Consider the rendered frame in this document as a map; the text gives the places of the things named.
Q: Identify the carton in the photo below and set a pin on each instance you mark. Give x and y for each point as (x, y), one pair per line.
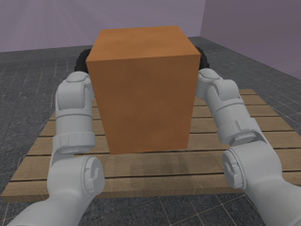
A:
(144, 81)

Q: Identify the left robot upper arm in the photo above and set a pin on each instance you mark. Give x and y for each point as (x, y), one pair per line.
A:
(72, 184)

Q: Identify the table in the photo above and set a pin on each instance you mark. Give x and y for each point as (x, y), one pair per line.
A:
(196, 170)

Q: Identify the right robot upper arm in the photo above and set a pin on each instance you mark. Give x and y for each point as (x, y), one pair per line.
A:
(254, 168)

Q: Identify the robot right forearm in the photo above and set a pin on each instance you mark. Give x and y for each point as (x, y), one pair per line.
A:
(234, 124)

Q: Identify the robot left forearm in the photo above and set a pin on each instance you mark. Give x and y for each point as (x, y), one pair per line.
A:
(73, 118)

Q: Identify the robot left hand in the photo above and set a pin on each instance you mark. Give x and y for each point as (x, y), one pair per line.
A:
(81, 65)

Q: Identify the robot right hand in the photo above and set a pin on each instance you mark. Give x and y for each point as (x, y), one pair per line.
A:
(203, 64)

